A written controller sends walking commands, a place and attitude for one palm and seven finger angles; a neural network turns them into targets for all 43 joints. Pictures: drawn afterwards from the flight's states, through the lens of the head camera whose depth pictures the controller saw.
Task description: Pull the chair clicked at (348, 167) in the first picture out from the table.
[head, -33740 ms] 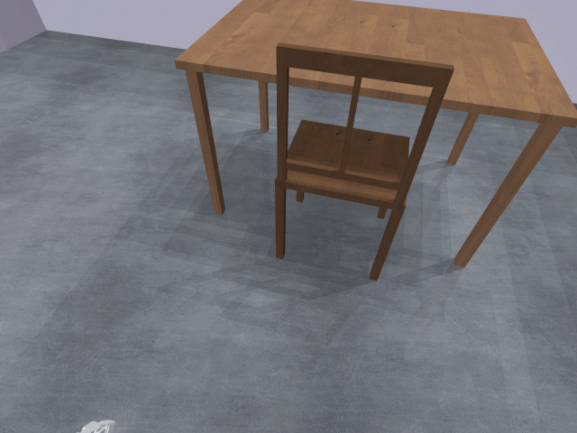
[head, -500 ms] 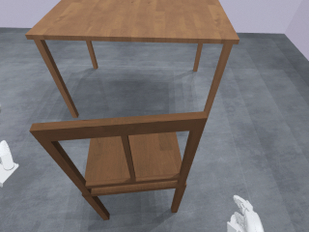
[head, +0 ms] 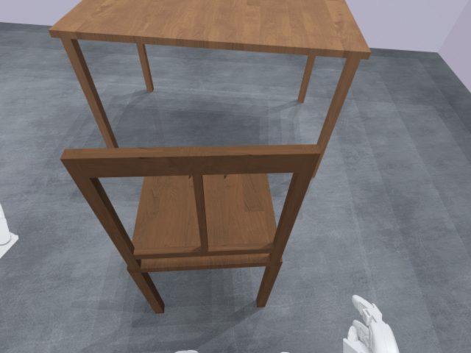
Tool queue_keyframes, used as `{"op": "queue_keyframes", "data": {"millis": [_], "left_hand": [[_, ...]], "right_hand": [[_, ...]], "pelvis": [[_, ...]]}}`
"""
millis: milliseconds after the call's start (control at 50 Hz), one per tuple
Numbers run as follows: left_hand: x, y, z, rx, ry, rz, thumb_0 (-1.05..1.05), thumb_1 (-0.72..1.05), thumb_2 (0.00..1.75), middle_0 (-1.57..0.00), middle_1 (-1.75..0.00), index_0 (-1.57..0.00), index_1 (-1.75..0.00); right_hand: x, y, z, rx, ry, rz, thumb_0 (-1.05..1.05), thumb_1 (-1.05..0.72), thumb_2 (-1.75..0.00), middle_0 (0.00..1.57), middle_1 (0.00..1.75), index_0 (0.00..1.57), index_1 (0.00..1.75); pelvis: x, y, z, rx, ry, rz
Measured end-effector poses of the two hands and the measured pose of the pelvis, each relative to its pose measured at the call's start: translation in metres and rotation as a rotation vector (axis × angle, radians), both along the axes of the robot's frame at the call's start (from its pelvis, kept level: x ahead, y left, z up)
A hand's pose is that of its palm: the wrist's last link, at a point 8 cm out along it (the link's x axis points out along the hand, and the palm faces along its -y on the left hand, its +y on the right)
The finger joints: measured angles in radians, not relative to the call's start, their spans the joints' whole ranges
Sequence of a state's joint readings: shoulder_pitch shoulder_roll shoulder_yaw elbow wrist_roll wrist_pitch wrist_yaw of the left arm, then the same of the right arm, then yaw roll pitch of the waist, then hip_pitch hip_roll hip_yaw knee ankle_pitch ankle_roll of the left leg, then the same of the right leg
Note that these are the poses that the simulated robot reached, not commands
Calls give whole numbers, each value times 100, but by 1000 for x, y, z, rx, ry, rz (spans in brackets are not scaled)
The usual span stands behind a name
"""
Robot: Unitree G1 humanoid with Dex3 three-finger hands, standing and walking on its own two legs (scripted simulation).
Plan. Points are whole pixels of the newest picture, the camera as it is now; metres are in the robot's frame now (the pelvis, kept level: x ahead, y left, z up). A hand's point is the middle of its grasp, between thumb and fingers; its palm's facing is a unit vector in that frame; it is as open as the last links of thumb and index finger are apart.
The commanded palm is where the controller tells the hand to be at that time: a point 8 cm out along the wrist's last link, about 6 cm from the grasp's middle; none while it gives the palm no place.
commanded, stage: step back with the hand held close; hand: left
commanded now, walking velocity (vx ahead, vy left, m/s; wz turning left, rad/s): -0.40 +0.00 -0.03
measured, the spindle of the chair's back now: (201, 216) +0.40 +0.10 -0.07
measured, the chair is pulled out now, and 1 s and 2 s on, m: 0.58 0.58 0.58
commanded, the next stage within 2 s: stop stepping back and stand still in 0.48 s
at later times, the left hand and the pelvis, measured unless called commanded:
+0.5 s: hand (30, 281) +0.16 +0.22 +0.19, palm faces +0.38 -0.79 -0.48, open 7.4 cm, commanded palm +0.09 +0.27 +0.19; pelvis -0.07 -0.03 +0.01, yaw -3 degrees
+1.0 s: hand out of the picture +0.03 +0.23 +0.19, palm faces +0.48 -0.77 -0.41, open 7.4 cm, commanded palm -0.02 +0.27 +0.19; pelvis -0.16 -0.04 +0.02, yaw +1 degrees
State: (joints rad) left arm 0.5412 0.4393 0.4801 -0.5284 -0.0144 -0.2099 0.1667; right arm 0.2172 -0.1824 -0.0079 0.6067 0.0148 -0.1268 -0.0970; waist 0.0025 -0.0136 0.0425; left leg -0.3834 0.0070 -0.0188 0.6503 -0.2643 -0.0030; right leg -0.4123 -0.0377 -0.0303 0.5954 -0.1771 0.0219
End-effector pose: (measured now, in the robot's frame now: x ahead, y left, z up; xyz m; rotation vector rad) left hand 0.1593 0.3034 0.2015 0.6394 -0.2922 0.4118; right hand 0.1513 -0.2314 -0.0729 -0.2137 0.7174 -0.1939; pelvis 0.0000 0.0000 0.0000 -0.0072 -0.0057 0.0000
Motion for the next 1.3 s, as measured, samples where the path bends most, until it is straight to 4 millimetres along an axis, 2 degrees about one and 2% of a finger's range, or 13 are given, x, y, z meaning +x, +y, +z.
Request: {"op": "queue_keyframes", "data": {"millis": [160,240,360,440,500,600,680,760,840,960,1080,1180,1300], "left_hand": [[-11,-16,-8,-76,-4,-29,1,89,89,-21,-30,-21,-31],[-18,-9,-8,-48,-3,-55,1,88,89,-21,-30,-22,-31],[-33,-2,0,-41,8,-21,1,88,89,-21,-30,-22,-31],[-40,-21,4,-47,-14,-51,1,89,89,-21,-30,-21,-31],[-42,-43,2,-47,3,-103,1,89,89,-21,-30,-21,-31],[-59,-70,4,-33,61,-200,1,89,89,-21,-30,-21,-31],[-81,-62,-1,-23,132,-166,1,88,89,-21,-30,-22,-31],[-106,-44,-15,-40,149,-109,1,88,89,-21,-30,-22,-31],[-135,-36,-17,-94,114,-61,1,88,89,-21,-30,-22,-31],[-169,-36,0,-110,-19,-13,1,88,89,-21,-30,-21,-31],[-183,-36,4,-125,-42,46,1,89,89,-21,-30,-21,-31],[-188,-39,-6,-139,-20,15,1,89,89,-21,-30,-21,-31],[-185,-29,-19,-161,34,-3,1,89,89,-21,-30,-21,-31]], "right_hand": [[-5,-7,-2,-11,27,39,2,-90,-90,20,30,21,30],[-15,-9,5,-50,31,20,2,-90,-90,20,30,21,30],[-30,-5,15,-18,0,-4,2,-90,-90,20,30,21,30],[-40,-8,10,7,-7,32,1,-90,-90,20,30,21,30],[-51,-16,4,22,-7,55,1,-90,-90,20,30,21,30],[-82,-39,7,32,22,-9,2,-90,-90,20,30,21,30],[-108,-55,20,3,28,-91,2,-90,-90,20,30,21,30],[-129,-63,22,-52,3,-108,2,-90,-90,20,30,21,30],[-149,-56,27,-54,2,-85,2,-90,-90,20,30,20,30],[-166,-38,23,-10,-31,-11,2,-90,-90,20,30,20,30],[-177,-26,12,43,-16,35,2,-90,-90,20,30,21,30],[-189,-32,5,16,22,44,2,-90,-90,20,30,21,30],[-208,-38,13,-33,31,-24,2,-90,-90,20,30,21,30]], "pelvis": [[-17,-4,1,7,20,6],[-26,1,1,-2,30,19],[-33,-6,9,-22,52,4],[-47,-17,9,-10,60,-36],[-68,-28,9,-33,50,-46],[-92,-37,15,-7,49,-45],[-103,-38,19,28,66,-47],[-119,-32,11,3,47,-9],[-134,-32,14,17,2,-18],[-152,-33,15,-3,-27,4],[-166,-39,16,-6,-32,34],[-176,-37,11,-5,-40,24],[-179,-27,13,-6,-39,-1]]}}
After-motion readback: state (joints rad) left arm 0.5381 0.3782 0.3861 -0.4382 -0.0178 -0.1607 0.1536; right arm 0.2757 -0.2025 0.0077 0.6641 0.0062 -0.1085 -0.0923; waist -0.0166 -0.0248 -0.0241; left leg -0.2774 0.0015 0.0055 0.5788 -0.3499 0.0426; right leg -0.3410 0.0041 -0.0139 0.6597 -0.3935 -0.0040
